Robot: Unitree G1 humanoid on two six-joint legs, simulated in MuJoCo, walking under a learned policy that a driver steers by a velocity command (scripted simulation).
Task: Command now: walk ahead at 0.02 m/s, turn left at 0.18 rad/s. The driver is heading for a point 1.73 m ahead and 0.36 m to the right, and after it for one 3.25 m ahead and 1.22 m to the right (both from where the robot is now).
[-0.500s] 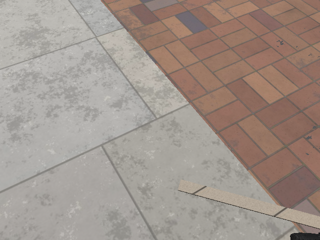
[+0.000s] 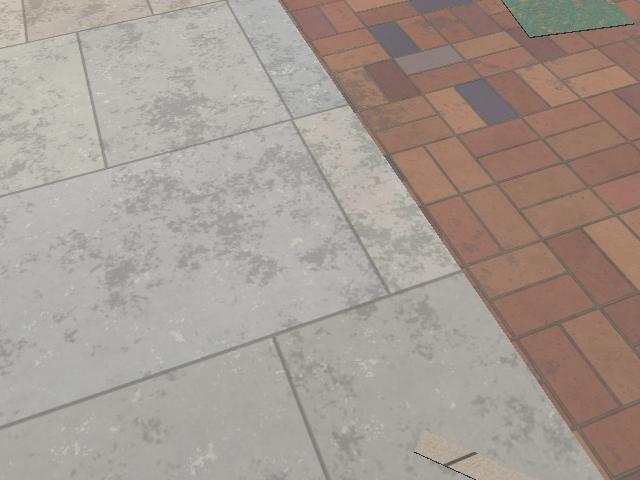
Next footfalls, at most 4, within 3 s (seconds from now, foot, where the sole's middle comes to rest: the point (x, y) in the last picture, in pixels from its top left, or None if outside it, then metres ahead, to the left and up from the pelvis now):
0.18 left None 0.04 0.14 -0.77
1.06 left None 0.18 0.09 -0.77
1.50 right None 0.35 -0.27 -0.77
2.02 left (401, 383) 0.71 -0.12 -0.77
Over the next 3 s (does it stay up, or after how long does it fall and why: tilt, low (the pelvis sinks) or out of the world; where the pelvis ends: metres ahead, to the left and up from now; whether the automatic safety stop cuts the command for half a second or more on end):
stays up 1.09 -0.23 0.00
